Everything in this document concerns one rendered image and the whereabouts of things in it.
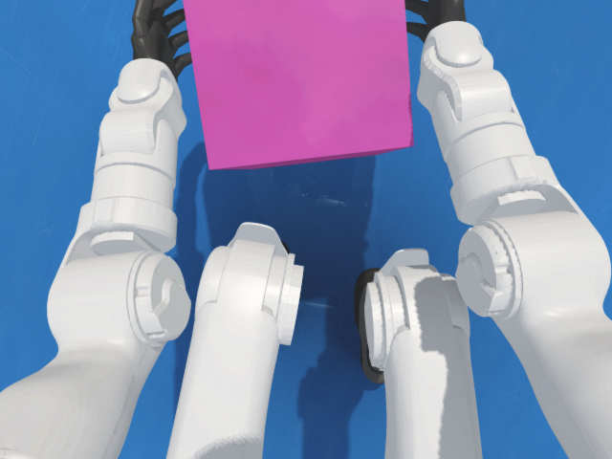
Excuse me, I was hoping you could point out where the carton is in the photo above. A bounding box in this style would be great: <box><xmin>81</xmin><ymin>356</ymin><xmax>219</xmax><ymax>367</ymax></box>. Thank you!
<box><xmin>183</xmin><ymin>0</ymin><xmax>414</xmax><ymax>170</ymax></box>

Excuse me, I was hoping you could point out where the right robot forearm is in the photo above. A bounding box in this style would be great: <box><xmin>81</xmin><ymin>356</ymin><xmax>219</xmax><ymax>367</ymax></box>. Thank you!
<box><xmin>417</xmin><ymin>21</ymin><xmax>611</xmax><ymax>288</ymax></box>

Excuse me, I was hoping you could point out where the robot right shin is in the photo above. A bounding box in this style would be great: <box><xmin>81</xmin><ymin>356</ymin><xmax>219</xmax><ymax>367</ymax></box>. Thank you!
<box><xmin>369</xmin><ymin>249</ymin><xmax>470</xmax><ymax>371</ymax></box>

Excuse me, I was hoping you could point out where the right robot upper arm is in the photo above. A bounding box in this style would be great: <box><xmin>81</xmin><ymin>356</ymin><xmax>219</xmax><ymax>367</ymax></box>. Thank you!
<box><xmin>455</xmin><ymin>210</ymin><xmax>612</xmax><ymax>459</ymax></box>

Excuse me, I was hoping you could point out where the left robot upper arm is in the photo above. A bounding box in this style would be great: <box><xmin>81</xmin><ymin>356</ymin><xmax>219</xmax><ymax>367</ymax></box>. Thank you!
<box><xmin>0</xmin><ymin>250</ymin><xmax>191</xmax><ymax>459</ymax></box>

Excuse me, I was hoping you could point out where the robot left thigh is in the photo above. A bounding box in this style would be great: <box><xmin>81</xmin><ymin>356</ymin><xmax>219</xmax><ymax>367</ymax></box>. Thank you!
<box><xmin>166</xmin><ymin>239</ymin><xmax>304</xmax><ymax>459</ymax></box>

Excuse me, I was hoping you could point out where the robot right hand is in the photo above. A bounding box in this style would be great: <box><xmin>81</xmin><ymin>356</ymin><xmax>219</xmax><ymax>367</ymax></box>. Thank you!
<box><xmin>404</xmin><ymin>0</ymin><xmax>467</xmax><ymax>43</ymax></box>

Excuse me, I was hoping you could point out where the left robot forearm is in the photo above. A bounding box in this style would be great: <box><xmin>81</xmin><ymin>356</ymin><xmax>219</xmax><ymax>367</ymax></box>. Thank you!
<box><xmin>47</xmin><ymin>58</ymin><xmax>186</xmax><ymax>333</ymax></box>

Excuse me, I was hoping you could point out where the robot left hand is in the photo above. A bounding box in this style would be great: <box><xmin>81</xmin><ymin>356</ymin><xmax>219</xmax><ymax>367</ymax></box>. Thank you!
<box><xmin>131</xmin><ymin>0</ymin><xmax>192</xmax><ymax>82</ymax></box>

